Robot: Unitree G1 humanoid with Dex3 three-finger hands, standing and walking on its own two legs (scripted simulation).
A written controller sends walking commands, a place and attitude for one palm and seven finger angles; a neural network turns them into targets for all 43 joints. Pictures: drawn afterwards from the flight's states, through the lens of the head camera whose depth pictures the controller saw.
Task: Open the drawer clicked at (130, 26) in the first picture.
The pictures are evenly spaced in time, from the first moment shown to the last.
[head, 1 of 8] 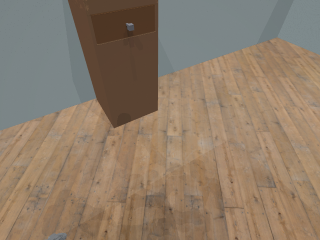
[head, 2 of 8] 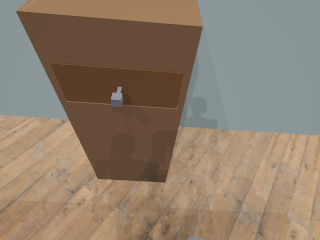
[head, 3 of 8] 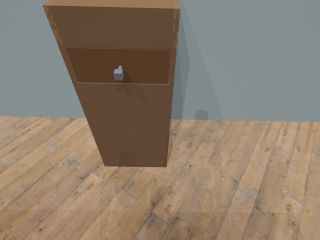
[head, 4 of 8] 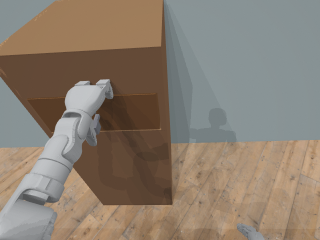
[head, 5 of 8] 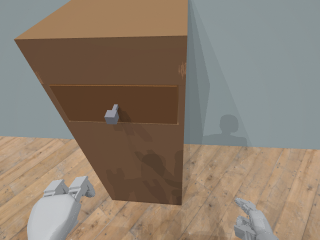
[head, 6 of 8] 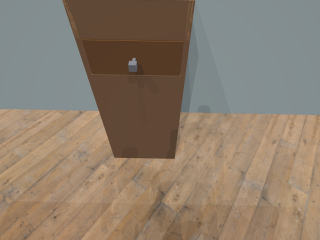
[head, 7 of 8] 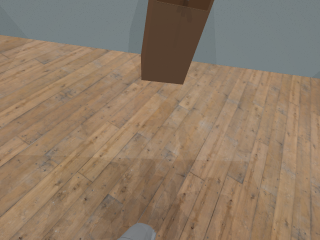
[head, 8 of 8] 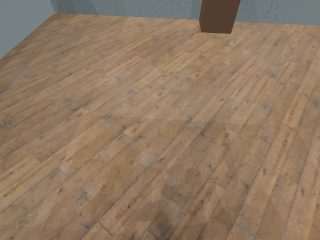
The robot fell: no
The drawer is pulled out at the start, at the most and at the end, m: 0.00 0.00 0.00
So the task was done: no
